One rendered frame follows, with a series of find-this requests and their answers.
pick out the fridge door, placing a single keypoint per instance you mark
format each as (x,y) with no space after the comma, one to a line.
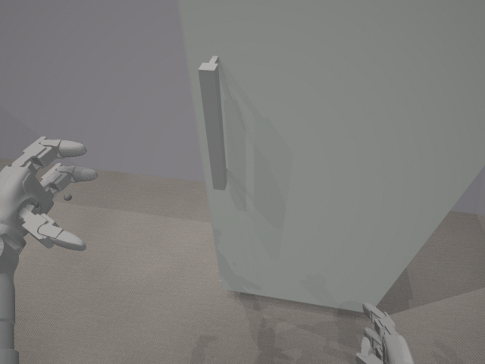
(351,128)

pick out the handle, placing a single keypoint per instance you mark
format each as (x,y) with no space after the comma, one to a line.
(211,101)

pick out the left robot hand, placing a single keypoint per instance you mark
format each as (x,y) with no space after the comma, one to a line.
(19,187)

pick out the right robot hand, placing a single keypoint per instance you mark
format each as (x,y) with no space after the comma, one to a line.
(391,349)

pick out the left robot forearm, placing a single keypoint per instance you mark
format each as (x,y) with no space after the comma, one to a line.
(11,245)

